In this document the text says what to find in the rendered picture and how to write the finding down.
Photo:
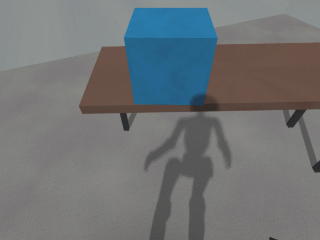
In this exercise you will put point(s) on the carton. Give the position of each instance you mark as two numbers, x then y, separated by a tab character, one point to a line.
170	53

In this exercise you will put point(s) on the table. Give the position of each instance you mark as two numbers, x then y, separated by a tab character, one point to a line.
243	77

